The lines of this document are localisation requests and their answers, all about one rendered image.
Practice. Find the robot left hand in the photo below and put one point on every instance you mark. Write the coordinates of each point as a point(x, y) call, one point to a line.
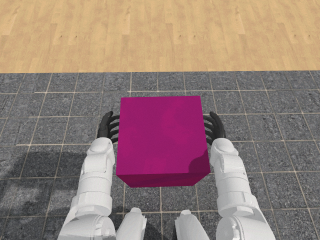
point(105, 127)

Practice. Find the robot left shin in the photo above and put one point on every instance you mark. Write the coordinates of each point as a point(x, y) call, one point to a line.
point(136, 210)

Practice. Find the robot right forearm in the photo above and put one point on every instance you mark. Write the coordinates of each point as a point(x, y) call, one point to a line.
point(234, 193)

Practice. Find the robot left forearm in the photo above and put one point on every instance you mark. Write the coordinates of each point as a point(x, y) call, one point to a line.
point(94, 188)

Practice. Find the robot right hand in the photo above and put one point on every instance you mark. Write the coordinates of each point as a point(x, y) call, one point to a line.
point(217, 127)

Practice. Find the left robot thigh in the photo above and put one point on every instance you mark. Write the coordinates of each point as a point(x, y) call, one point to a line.
point(132, 227)

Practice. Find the robot right upper arm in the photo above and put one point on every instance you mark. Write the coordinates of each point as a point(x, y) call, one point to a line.
point(233, 227)

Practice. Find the robot left upper arm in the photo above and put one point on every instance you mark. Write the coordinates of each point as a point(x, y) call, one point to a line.
point(99, 227)

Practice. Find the carton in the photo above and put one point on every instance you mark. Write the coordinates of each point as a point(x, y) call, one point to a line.
point(161, 142)

